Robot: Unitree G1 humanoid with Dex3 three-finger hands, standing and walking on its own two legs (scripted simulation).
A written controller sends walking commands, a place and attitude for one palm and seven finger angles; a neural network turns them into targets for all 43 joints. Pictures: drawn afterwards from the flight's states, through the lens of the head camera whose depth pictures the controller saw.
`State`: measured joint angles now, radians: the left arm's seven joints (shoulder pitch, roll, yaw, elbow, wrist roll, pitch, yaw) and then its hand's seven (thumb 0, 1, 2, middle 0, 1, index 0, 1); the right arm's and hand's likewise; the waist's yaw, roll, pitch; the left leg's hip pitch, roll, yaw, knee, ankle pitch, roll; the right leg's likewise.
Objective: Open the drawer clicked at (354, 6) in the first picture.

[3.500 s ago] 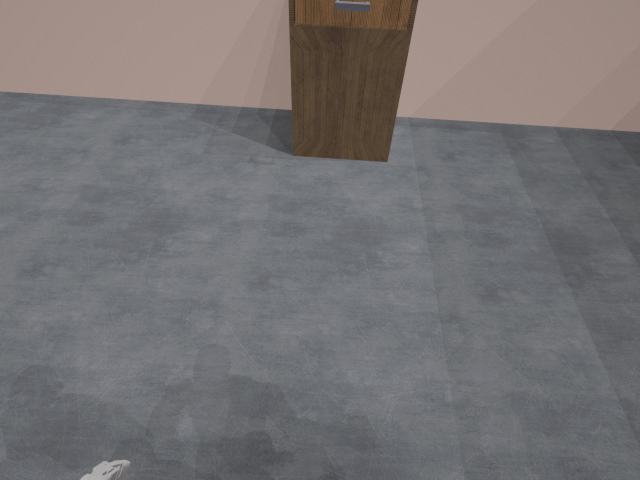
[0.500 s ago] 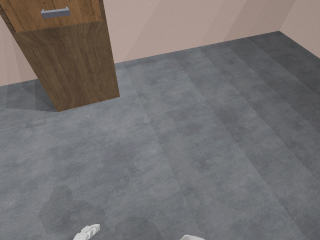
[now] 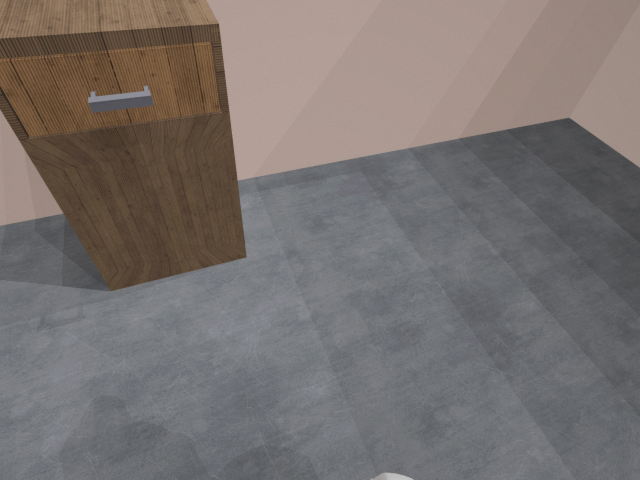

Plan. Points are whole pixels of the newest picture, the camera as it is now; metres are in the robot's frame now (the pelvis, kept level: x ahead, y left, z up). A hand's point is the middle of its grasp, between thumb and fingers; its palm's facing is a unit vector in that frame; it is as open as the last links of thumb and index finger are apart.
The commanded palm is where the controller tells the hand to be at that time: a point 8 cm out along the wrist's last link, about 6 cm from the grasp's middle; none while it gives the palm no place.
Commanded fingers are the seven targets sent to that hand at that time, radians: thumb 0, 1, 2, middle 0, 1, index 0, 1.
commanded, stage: walk to a spot facing it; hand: left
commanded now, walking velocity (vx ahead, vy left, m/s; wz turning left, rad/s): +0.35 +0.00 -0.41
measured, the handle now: (121, 96) +0.89 +0.53 -0.02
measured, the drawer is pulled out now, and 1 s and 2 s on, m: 0.00 0.00 0.00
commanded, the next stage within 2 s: turn to face it in 0.24 s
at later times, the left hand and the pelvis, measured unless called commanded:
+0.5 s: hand (274, 362) +0.33 +0.09 -0.16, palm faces -0.10 -0.96 -0.25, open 7.2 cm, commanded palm none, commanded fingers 0.00 0.90 0.90 -0.20 -0.30 -0.20 -0.30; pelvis +0.22 -0.08 +0.00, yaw -7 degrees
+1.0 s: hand (241, 357) +0.34 +0.15 -0.18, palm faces +0.20 -0.95 -0.25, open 7.4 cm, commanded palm none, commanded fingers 0.00 0.90 0.90 -0.20 -0.30 -0.20 -0.30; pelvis +0.31 -0.06 -0.01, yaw +9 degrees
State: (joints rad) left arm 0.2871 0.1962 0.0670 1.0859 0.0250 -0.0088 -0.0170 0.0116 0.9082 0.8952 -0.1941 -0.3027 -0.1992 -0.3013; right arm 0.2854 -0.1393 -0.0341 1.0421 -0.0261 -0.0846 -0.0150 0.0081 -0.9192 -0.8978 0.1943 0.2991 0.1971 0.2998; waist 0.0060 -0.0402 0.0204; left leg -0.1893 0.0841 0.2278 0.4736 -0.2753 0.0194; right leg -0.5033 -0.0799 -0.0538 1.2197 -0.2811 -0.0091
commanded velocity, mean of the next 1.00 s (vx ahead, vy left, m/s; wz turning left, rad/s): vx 0.09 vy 0.00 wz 0.26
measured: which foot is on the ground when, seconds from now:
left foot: down 0.00-0.28, up 0.30-0.78, down 0.80-1.00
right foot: up 0.00-0.26, down 0.28-0.82, up 0.84-1.00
